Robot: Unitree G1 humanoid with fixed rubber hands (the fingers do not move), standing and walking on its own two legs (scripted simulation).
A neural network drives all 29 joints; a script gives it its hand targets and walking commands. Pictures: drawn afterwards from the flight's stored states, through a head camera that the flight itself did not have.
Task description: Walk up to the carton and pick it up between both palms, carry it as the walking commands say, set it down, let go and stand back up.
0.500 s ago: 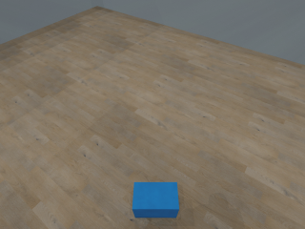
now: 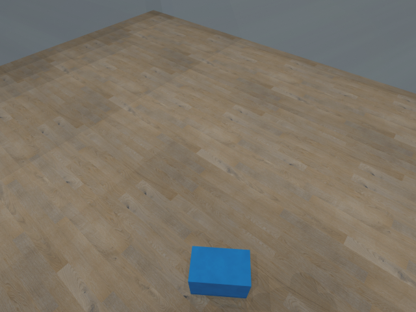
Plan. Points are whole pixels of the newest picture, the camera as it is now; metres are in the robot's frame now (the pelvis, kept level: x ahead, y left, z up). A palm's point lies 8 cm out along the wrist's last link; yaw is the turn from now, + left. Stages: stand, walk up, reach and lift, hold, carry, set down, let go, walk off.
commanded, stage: walk up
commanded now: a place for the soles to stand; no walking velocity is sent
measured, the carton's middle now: (219, 272) +0.40 -0.02 -0.67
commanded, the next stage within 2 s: reach and lift in 0.42 s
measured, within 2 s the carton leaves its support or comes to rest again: neither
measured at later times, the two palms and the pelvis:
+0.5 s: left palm out of the picture +0.08 +0.26 -0.12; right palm out of the picture +0.11 -0.25 -0.11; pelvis +0.00 +0.00 -0.01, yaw -1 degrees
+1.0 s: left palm (116, 306) +0.17 +0.23 -0.15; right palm out of the picture +0.13 -0.24 -0.15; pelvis -0.05 +0.03 -0.05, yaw -10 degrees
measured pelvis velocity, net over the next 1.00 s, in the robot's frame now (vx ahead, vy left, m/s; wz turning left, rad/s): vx -0.05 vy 0.03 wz -0.17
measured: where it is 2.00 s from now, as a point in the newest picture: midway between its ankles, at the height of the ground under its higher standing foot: outside the picture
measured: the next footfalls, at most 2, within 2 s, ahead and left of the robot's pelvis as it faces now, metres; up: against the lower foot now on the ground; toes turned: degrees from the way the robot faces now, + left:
none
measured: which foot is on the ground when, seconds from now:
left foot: down 0.00-1.00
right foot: down 0.00-1.00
